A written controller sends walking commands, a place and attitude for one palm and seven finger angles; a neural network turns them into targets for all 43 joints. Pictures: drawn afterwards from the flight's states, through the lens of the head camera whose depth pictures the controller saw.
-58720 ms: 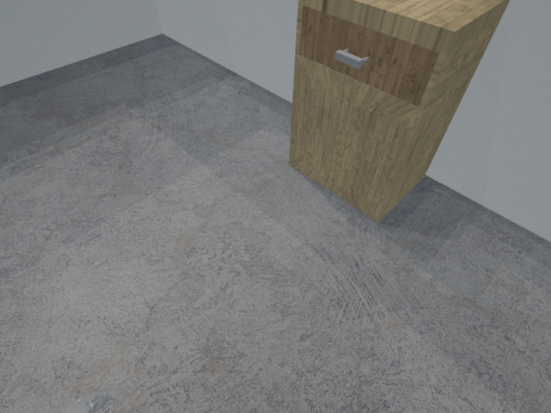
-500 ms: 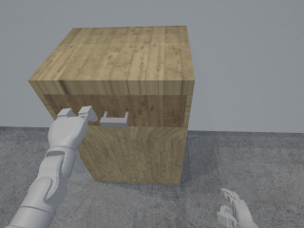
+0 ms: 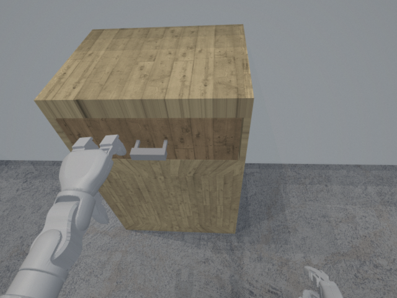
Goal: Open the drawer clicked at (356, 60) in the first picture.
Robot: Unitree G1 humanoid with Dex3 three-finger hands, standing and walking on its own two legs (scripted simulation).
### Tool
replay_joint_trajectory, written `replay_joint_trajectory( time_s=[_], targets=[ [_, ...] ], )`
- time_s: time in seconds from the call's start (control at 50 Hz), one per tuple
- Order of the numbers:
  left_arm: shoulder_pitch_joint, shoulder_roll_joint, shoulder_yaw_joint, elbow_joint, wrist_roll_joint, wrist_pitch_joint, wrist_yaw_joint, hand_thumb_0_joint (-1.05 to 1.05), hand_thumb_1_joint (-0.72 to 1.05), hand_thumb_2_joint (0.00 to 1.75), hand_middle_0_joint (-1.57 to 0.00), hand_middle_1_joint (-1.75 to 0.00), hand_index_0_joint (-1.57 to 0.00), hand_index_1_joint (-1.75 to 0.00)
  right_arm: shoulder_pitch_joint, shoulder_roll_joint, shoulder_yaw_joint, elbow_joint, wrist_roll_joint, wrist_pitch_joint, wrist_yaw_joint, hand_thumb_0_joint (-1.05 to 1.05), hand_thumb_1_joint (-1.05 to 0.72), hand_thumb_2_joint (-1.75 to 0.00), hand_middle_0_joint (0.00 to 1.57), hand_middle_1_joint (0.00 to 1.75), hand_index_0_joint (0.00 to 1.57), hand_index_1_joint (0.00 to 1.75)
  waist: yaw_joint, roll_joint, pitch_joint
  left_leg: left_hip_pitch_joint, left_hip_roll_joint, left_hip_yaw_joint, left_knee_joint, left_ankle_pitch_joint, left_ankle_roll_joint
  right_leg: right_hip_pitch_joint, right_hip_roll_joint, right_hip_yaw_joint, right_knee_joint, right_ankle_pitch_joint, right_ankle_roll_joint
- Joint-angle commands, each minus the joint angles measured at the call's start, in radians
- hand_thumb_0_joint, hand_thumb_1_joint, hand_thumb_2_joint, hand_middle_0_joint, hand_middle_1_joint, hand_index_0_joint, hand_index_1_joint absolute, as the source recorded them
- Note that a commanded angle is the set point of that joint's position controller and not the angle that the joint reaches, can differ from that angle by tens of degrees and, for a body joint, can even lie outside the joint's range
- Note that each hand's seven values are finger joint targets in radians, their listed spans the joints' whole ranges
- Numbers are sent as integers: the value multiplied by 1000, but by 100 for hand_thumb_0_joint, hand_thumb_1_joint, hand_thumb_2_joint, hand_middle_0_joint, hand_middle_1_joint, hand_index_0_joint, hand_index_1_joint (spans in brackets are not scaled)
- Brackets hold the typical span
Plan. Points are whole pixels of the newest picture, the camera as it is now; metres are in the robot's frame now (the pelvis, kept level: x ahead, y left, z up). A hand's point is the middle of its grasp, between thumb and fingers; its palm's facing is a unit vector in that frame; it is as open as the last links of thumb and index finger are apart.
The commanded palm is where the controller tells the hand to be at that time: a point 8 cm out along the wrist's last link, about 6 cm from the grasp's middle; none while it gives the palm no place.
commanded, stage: move the hooked fingers above the handle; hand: left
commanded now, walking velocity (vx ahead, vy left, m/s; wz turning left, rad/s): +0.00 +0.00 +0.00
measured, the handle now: (150, 148) +0.51 +0.22 -0.06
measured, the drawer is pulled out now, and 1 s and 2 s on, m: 0.00 0.00 0.00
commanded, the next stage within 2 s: none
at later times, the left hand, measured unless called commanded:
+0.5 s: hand (115, 170) +0.35 +0.24 +0.05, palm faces -0.02 -0.06 -1.00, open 13.8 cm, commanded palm +0.34 +0.24 +0.11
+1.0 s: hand (122, 162) +0.40 +0.25 +0.02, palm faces -0.03 -0.05 -1.00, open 13.8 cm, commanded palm +0.38 +0.24 +0.08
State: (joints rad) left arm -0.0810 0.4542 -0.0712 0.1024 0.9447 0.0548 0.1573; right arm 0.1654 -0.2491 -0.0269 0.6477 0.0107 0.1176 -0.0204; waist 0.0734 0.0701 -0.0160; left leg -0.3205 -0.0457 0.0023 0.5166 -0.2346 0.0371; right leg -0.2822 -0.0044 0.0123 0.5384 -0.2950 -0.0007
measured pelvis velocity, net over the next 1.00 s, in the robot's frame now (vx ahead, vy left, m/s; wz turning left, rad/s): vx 0.03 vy -0.01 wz -0.01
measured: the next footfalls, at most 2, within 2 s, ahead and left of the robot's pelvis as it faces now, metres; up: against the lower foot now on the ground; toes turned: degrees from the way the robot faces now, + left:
none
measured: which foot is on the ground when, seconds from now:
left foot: down 0.00-1.00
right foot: down 0.00-1.00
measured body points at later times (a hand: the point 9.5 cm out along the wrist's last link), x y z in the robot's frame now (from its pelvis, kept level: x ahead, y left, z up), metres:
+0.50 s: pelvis +0.01 -0.02 -0.01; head +0.05 -0.04 +0.44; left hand +0.35 +0.24 +0.10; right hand +0.17 -0.27 -0.13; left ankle +0.02 +0.10 -0.73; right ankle -0.01 -0.12 -0.73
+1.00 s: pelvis +0.03 -0.01 -0.02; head +0.07 -0.02 +0.43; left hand +0.39 +0.25 +0.08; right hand +0.14 -0.27 -0.14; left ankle +0.02 +0.10 -0.73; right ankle -0.01 -0.12 -0.73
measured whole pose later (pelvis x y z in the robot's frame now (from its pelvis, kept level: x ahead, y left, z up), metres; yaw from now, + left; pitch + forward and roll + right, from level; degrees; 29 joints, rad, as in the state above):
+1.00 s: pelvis +0.03 -0.01 -0.02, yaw -1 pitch +11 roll +0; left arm -0.35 0.46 -0.04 0.53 1.00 -0.03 0.21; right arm 0.24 -0.25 -0.06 0.64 0.01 0.13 -0.04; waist 0.01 0.04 -0.10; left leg -0.52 -0.03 0.01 0.68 -0.34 0.03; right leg -0.48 0.02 0.01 0.67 -0.38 -0.01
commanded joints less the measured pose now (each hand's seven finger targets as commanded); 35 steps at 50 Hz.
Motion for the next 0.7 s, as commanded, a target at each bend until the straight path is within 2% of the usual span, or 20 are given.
replay_joint_trajectory(
  time_s=[0.0, 0.04, 0.06, 0.1, 0.14, 0.16, 0.2, 0.26, 0.36, 0.4, 0.42, 0.44, 0.46, 0.5, 0.52, 0.54, 0.58, 0.62, 0.66, 0.68],
  targets=[
    [-255, 166, 89, -172, -1, 12, 15, 0, -50, 30, -30, -120, -30, -120, -136, -103, -22, -162, 7, -49, -15, 0, -90, -90, 20, 30, 20, 30, -8, -76, -213, 127, 12, -7, -78, 161, -4, 45, 32, -18, -88, 132, -37],
    [-311, 185, 92, -135, 5, 11, 4, 0, -50, 30, -30, -120, -30, -120, -126, -107, -17, -154, 6, -48, -22, 0, -90, -90, 20, 30, 20, 30, -16, -85, -193, 117, 9, -3, -77, 136, -2, 29, 31, -16, -94, 118, -35],
    [-321, 216, 119, -124, 14, 5, 1, 0, -50, 30, -30, -120, -30, -120, -129, -111, -17, -154, 5, -49, -25, 0, -90, -90, 20, 30, 20, 30, -12, -78, -195, 111, 6, -1, -73, 135, 1, 36, 35, -7, -99, 115, -36],
    [-342, 225, 129, -95, 16, -10, 0, 0, -50, 30, -30, -120, -30, -120, -125, -104, -14, -153, 5, -51, -32, 0, -90, -90, 20, 30, 20, 30, -8, -84, -206, 102, 1, 7, -66, 133, 3, 45, 28, -5, -92, 126, -34],
    [-382, 220, 123, -63, 17, -28, 2, 0, -50, 30, -30, -120, -30, -120, -118, -101, -14, -149, 5, -52, -39, 0, -90, -90, 20, 30, 20, 30, -13, -74, -211, 95, -3, 10, -53, 129, 4, 33, 27, -2, -86, 130, -32],
    [-408, 237, 138, -45, 21, -37, 3, 0, -50, 30, -30, -120, -30, -120, -112, -105, -16, -145, 5, -55, -41, 0, -90, -90, 20, 30, 20, 30, -18, -63, -206, 96, -2, 8, -49, 121, 5, 19, 31, -1, -90, 118, -33],
    [-446, 222, 119, -28, 20, -58, 9, 0, -50, 30, -30, -120, -30, -120, -100, -100, -19, -142, 4, -59, -43, 0, -90, -90, 20, 30, 20, 30, -20, -60, -237, 92, -5, 11, -35, 135, 7, 22, 26, 2, -75, 145, -32],
    [-447, 259, 157, 24, 26, -75, 13, 0, -50, 30, -30, -120, -30, -120, -84, -109, -26, -136, 2, -58, -46, 0, -90, -90, 20, 30, 20, 30, -21, -59, -262, 73, -10, 15, -9, 158, 8, 27, 30, 8, -59, 191, -32],
    [-443, 239, 144, 47, 21, -96, 15, 0, -50, 30, -30, -120, -30, -120, -64, -112, -40, -139, 1, -56, -41, 0, -90, -90, 20, 30, 20, 30, -22, -58, -306, 54, -12, 20, 31, 212, 12, 26, 28, 14, -22, 285, -30],
    [-458, 247, 146, 78, 18, -97, 20, 0, -50, 30, -30, -120, -30, -120, -51, -116, -40, -133, 4, -50, -43, 0, -90, -90, 20, 30, 20, 30, -32, -86, -296, 26, -12, 21, 38, 202, 12, 15, 26, 11, -11, 290, -27],
    [-471, 227, 127, 87, 17, -98, 21, 0, -50, 30, -30, -120, -30, -120, -46, -116, -44, -132, 5, -49, -43, 0, -90, -90, 20, 30, 20, 30, -39, -87, -291, 25, -11, 22, 44, 199, 13, -3, 26, 8, -8, 287, -26],
    [-489, 237, 135, 89, 19, -102, 25, 0, -50, 30, -30, -120, -30, -120, -36, -118, -47, -128, 6, -49, -43, 0, -90, -90, 20, 30, 20, 30, -40, -87, -306, 24, -10, 22, 49, 203, 13, -4, 26, 8, -2, 289, -26],
    [-487, 269, 163, 96, 25, -106, 30, 0, -50, 30, -30, -120, -30, -120, -31, -122, -50, -128, 3, -49, -43, 0, -90, -90, 20, 30, 20, 30, -32, -84, -322, 21, -10, 22, 56, 215, 14, 6, 28, 12, 3, 301, -27],
    [-513, 269, 161, 64, 30, -118, 46, 0, -50, 30, -30, -120, -30, -120, -22, -118, -55, -127, 1, -46, -42, 0, -90, -90, 20, 30, 20, 30, -32, -44, -370, 31, -12, 21, 71, 249, 14, 12, 26, 14, 25, 345, -29],
    [-499, 263, 164, 81, 32, -119, 53, 0, -50, 30, -30, -120, -30, -120, -13, -118, -58, -124, 2, -43, -40, 0, -90, -90, 20, 30, 20, 30, -34, -60, -374, 28, -11, 17, 77, 264, 13, 5, 30, 7, 34, 350, -31],
    [-508, 251, 154, 81, 33, -120, 60, 0, -50, 30, -30, -120, -30, -120, -8, -119, -61, -121, 2, -42, -37, 0, -90, -90, 20, 30, 20, 30, -38, -48, -376, 32, -9, 17, 82, 279, 12, -8, 32, 5, 41, 359, -32],
    [-489, 265, 175, 119, 33, -109, 74, 0, -50, 30, -30, -120, -30, -120, 2, -123, -65, -119, 4, -40, -37, 0, -90, -90, 20, 30, 20, 30, -38, -72, -367, 17, -5, 18, 86, 272, 12, -13, 34, 3, 42, 349, -31],
    [-532, 239, 145, 141, 40, -98, 83, 0, -50, 30, -30, -120, -30, -120, 11, -124, -65, -114, 6, -35, -35, 0, -90, -90, 20, 30, 20, 30, -49, -68, -359, 10, -3, 19, 90, 274, 11, -35, 36, -4, 49, 347, -32],
    [-501, 280, 186, 167, 49, -83, 90, 0, -50, 30, -30, -120, -30, -120, 15, -129, -67, -117, 4, -30, -34, 0, -90, -90, 20, 30, 20, 30, -32, -64, -391, 5, -4, 20, 95, 295, 10, -11, 39, 1, 56, 363, -35],
    [-516, 282, 184, 177, 51, -77, 93, 0, -50, 30, -30, -120, -30, -120, 20, -129, -67, -115, 7, -28, -34, 0, -90, -90, 20, 30, 20, 30, -40, -68, -386, 3, 0, 20, 96, 294, 11, -18, 38, -1, 59, 364, -34]
  ],
)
